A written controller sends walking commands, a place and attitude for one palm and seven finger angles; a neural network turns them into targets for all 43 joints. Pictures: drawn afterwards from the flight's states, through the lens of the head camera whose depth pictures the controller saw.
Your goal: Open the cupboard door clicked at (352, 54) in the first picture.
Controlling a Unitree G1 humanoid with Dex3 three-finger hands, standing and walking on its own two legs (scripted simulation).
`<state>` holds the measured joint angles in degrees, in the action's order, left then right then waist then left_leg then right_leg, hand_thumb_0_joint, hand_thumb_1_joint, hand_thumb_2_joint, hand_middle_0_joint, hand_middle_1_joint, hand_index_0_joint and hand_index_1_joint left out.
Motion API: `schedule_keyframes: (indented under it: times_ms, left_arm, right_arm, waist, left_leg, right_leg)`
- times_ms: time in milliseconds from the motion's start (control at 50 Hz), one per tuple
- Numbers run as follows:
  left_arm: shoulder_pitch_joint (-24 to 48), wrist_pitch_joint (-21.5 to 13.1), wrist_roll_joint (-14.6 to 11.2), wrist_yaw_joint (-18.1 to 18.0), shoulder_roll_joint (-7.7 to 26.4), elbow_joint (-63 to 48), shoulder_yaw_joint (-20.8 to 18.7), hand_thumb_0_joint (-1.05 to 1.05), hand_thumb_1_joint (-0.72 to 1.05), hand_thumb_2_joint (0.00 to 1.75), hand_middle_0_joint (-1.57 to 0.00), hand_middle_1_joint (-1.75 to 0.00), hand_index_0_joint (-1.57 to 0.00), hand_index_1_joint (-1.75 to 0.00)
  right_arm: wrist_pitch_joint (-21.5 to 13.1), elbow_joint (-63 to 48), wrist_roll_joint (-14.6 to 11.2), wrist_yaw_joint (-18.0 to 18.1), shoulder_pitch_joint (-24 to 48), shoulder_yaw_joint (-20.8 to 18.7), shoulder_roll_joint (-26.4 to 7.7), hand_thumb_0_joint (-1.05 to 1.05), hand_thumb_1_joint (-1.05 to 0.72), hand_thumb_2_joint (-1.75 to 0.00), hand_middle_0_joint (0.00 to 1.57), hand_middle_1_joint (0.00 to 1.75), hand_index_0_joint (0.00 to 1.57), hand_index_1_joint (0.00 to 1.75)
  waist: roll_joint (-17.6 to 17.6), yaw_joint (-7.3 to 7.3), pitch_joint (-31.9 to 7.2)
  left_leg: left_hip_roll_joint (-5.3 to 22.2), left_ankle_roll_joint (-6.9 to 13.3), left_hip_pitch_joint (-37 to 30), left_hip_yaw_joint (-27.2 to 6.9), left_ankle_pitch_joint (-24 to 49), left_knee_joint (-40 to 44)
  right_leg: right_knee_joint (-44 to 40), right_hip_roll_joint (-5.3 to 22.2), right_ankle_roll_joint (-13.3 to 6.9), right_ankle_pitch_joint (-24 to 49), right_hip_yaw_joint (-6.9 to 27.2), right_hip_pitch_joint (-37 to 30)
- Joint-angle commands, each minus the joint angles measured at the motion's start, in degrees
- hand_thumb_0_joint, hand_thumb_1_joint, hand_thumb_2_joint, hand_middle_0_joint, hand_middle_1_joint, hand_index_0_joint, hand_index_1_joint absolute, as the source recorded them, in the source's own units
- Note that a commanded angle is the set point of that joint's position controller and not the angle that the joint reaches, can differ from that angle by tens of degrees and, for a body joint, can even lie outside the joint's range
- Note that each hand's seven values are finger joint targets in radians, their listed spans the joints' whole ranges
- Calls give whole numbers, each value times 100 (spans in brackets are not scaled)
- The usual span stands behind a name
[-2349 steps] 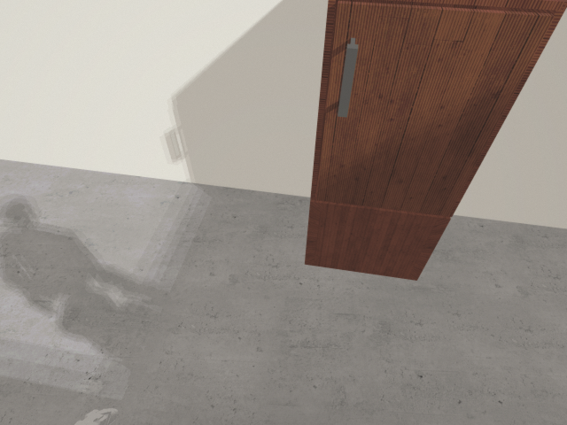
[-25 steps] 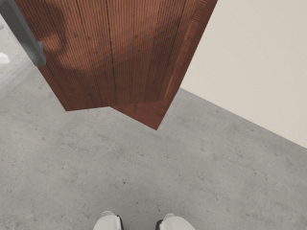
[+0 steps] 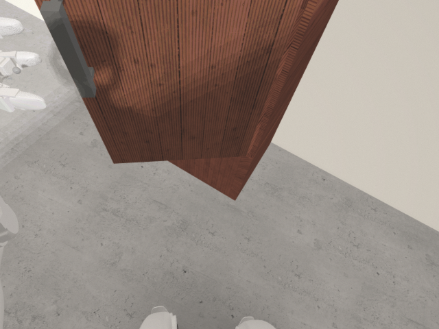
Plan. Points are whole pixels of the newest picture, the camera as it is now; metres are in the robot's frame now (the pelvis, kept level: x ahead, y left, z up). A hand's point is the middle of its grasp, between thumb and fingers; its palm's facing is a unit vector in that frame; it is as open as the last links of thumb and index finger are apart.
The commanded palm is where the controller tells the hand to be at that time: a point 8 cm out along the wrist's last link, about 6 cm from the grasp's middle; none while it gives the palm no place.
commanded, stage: move the hooked fingers beside the handle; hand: left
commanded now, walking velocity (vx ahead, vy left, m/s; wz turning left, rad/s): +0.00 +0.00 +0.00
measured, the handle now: (75, 47) +0.57 +0.21 +0.14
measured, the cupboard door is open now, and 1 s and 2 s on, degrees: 38 38 38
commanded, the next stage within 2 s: none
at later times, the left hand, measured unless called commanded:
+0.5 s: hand (20, 59) +0.53 +0.28 +0.14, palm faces +0.03 -1.00 +0.01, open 13.9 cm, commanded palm +0.52 +0.32 +0.13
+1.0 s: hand (20, 68) +0.51 +0.28 +0.15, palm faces +0.03 -1.00 +0.02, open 14.0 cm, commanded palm +0.50 +0.31 +0.13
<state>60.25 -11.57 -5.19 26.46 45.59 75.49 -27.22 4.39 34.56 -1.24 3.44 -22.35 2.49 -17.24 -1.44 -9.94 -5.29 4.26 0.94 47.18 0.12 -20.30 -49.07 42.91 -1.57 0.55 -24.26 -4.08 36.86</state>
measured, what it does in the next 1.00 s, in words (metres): stands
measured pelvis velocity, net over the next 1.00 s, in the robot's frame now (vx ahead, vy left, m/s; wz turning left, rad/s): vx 0.00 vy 0.01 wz -0.01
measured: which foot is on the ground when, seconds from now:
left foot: down 0.00-1.00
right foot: down 0.00-1.00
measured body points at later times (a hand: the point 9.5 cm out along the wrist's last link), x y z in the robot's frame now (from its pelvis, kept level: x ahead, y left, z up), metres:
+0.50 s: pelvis -0.01 +0.00 -0.01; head +0.13 +0.03 +0.42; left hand +0.52 +0.34 +0.15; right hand -0.08 -0.26 -0.09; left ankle +0.02 +0.11 -0.70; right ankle -0.05 -0.13 -0.70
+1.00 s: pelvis +0.00 +0.01 +0.00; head +0.11 +0.04 +0.43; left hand +0.50 +0.33 +0.15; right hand +0.00 -0.26 -0.10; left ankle +0.02 +0.11 -0.70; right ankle -0.05 -0.13 -0.70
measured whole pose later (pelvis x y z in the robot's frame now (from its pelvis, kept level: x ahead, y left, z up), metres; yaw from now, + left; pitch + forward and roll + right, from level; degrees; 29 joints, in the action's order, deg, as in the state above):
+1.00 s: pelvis +0.00 +0.01 +0.00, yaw +0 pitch +19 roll -5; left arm 58.7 -11.6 -5.6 24.9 42.8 71.7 -26.8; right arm 4.3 35.2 -0.6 2.4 -24.2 2.2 -16.3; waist -2.1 -9.6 -6.3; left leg 4.1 1.5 48.2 0.4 -21.0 -50.2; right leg 43.2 -1.4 1.2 -24.4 -3.7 37.6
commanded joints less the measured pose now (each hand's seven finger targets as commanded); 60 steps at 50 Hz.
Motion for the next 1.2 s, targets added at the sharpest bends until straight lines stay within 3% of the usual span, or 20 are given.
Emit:
schedule_keyframes:
  times_ms: [0, 80, 120, 220, 260, 320, 340, 400, 600, 640, 660, 720, 740, 780, 820, 880, 1000, 1040, 1120, 1180]
  left_arm:
    - [2928, -436, -47, -57, 1726, -1176, -48, 0, -50, 30, -30, -120, -30, -120]
    - [2966, -533, 17, -20, 2270, -1104, -330, 0, -50, 30, -30, -120, -30, -120]
    - [3040, -549, 25, 15, 2268, -1162, -307, 0, -50, 30, -30, -120, -30, -120]
    - [2882, -376, 104, 92, 2545, -787, -401, 0, -50, 30, -30, -120, -30, -120]
    - [2901, -296, 123, 102, 2466, -659, -296, 0, -50, 30, -30, -120, -30, -120]
    - [2984, -382, 159, 107, 2671, -958, -433, 0, -50, 30, -30, -120, -30, -120]
    - [2954, -405, 173, 101, 2562, -962, -371, 0, -50, 30, -30, -120, -30, -120]
    - [3023, -450, 78, 120, 2433, -1031, -375, 0, -50, 30, -30, -120, -30, -120]
    - [2186, -309, 69, -51, 2284, -1687, -664, 0, -50, 30, -30, -120, -30, -120]
    - [2184, -318, 28, -96, 2280, -1699, -713, 0, -50, 30, -30, -120, -30, -120]
    - [2228, -316, -1, -99, 2031, -1711, -546, 0, -50, 30, -30, -120, -30, -120]
    - [2094, -375, -25, -143, 1989, -1892, -592, 0, -50, 30, -30, -120, -30, -120]
    - [2185, -363, -39, -141, 1741, -1794, -389, 0, -50, 30, -30, -120, -30, -120]
    - [2226, -330, -19, -150, 1629, -1648, -274, 0, -50, 30, -30, -120, -30, -120]
    - [2332, -356, -63, -148, 1365, -1760, -112, 0, -50, 30, -30, -120, -30, -120]
    - [2422, -343, -148, -163, 1142, -1735, 12, 0, -50, 30, -30, -120, -30, -120]
    - [2620, -374, -114, -282, 1382, -1436, -128, 0, -50, 30, -30, -120, -30, -120]
    - [2824, -389, 11, -350, 1689, -1232, -176, 0, -50, 30, -30, -120, -30, -120]
    - [2820, -576, 120, -358, 2192, -1293, -436, 0, -50, 30, -30, -120, -30, -120]
    - [2898, -564, 130, -235, 2208, -1074, -347, 0, -50, 30, -30, -120, -30, -120]
  right_arm:
    - [-141, -121, 25, 140, -1183, -330, -1118, 0, -90, -90, 20, 30, 20, 30]
    - [-157, -106, 27, 183, -1216, -306, -1147, 0, -90, -90, 20, 30, 20, 30]
    - [-158, -107, 33, 184, -1252, -298, -1130, 0, -90, -90, 20, 30, 20, 30]
    - [-142, -106, 19, 225, -1324, -257, -1152, 0, -90, -90, 20, 30, 20, 30]
    - [-141, -86, 20, 232, -1368, -242, -1151, 0, -90, -90, 20, 30, 20, 30]
    - [-137, -87, 52, 237, -1486, -263, -1170, 0, -90, -90, 20, 30, 20, 30]
    - [-128, -61, 67, 228, -1515, -272, -1154, 0, -90, -90, 20, 30, 20, 30]
    - [-134, 1, 96, 203, -1620, -285, -1160, 0, -90, -90, 20, 30, 20, 30]
    - [-46, -129, 152, 11, -1698, -415, -1136, 0, -90, -90, 20, 30, 20, 30]
    - [1, -146, 139, -17, -1627, -427, -1133, 0, -90, -90, 20, 30, 20, 30]
    - [4, -162, 124, -35, -1585, -439, -1118, 0, -90, -90, 20, 30, 20, 30]
    - [-3, -188, 113, -57, -1506, -455, -1116, 0, -90, -90, 20, 30, 20, 30]
    - [-4, -145, 104, -57, -1476, -452, -1093, 0, -90, -90, 20, 30, 20, 30]
    - [0, -131, 99, -48, -1448, -452, -1099, 0, -90, -90, 20, 30, 20, 30]
    - [-31, -104, 105, -35, -1420, -465, -1084, 0, -90, -90, 20, 30, 20, 30]
    - [-72, -87, 108, -31, -1376, -469, -1084, 0, -90, -90, 20, 30, 20, 30]
    - [-118, -80, 85, 6, -1288, -400, -1088, 0, -90, -90, 20, 30, 20, 30]
    - [-121, -66, 66, 36, -1251, -363, -1116, 0, -90, -90, 20, 30, 20, 30]
    - [-151, -123, 64, 75, -1267, -333, -1117, 0, -90, -90, 20, 30, 20, 30]
    - [-145, -101, 40, 103, -1272, -315, -1105, 0, -90, -90, 20, 30, 20, 30]
  waist:
    - [-1011, -304, -2077]
    - [-1061, -258, -2439]
    - [-1241, -237, -2653]
    - [-1028, -252, -2395]
    - [-957, -323, -2191]
    - [-1216, -254, -2588]
    - [-1393, -254, -2557]
    - [-1261, -300, -2555]
    - [-1595, 41, -3003]
    - [-1388, 14, -2794]
    - [-1265, -57, -2654]
    - [-1558, 34, -2753]
    - [-1414, -82, -2522]
    - [-1342, -114, -2260]
    - [-1494, -114, -2335]
    - [-1233, -186, -2348]
    - [-1020, -179, -2190]
    - [-935, -251, -2052]
    - [-1090, -162, -2529]
    - [-1074, -254, -2410]
  left_leg:
    - [-178, 169, -2759, -339, 1968, 187]
    - [-147, 164, -2578, -303, 1943, 63]
    - [-153, 151, -2696, -320, 2057, 40]
    - [-141, 190, -2244, -268, 1782, 33]
    - [-131, 209, -2060, -253, 1637, 34]
    - [-107, 177, -2377, -311, 1878, 25]
    - [-91, 147, -2530, -339, 1983, 23]
    - [-73, 150, -2657, -407, 2043, 37]
    - [-44, 49, -3423, -453, 3258, 45]
    - [-42, 44, -3292, -440, 3171, 63]
    - [-54, 48, -3263, -448, 3049, 101]
    - [-65, 22, -3512, -449, 3246, 102]
    - [-55, 28, -3449, -441, 3105, 104]
    - [-57, 25, -3330, -482, 2805, 163]
    - [-44, 7, -3564, -531, 2906, 181]
    - [-49, 19, -3539, -550, 2729, 202]
    - [-134, 88, -3082, -469, 2368, 193]
    - [-129, 108, -2769, -448, 2025, 184]
    - [-150, 121, -2716, -379, 2021, 100]
    - [-150, 142, -2521, -323, 1954, 34]
  right_leg:
    - [-439, -231, -65, 1823, 202, 565]
    - [-370, -223, -37, 1896, 267, 351]
    - [-336, -235, -43, 1953, 260, 357]
    - [-375, -253, -8, 1787, 258, 344]
    - [-413, -259, 6, 1670, 263, 428]
    - [-344, -281, -26, 1706, 233, 477]
    - [-328, -292, -53, 1681, 195, 625]
    - [-324, -337, -65, 1614, 133, 733]
    - [-247, -397, -122, 2199, 7, 676]
    - [-275, -402, -99, 2250, 15, 599]
    - [-300, -411, -94, 2191, -9, 633]
    - [-306, -403, -118, 2215, 14, 643]
    - [-341, -401, -107, 2167, 3, 742]
    - [-366, -389, -112, 1928, -11, 852]
    - [-374, -373, -123, 1865, -21, 935]
    - [-397, -356, -118, 1823, -17, 907]
    - [-366, -300, -116, 1850, 61, 710]
    - [-374, -269, -76, 1703, 118, 706]
    - [-310, -257, -66, 1803, 204, 424]
    - [-328, -273, -38, 1875, 234, 396]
